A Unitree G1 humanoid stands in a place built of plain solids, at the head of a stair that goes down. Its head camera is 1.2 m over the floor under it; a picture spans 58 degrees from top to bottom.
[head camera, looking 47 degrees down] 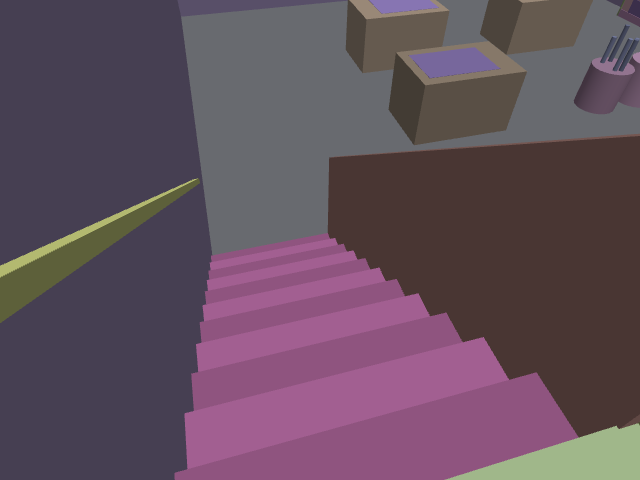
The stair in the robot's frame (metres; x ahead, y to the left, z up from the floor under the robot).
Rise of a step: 0.19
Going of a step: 0.25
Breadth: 1.20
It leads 15 degrees to the left of straight ahead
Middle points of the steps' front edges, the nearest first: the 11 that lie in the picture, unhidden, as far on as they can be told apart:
0.52 -0.16 -0.18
0.77 -0.09 -0.37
1.01 -0.03 -0.56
1.25 0.04 -0.74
1.50 0.11 -0.93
1.74 0.17 -1.11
1.99 0.24 -1.30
2.23 0.30 -1.48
2.48 0.37 -1.67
2.72 0.43 -1.85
2.96 0.50 -2.04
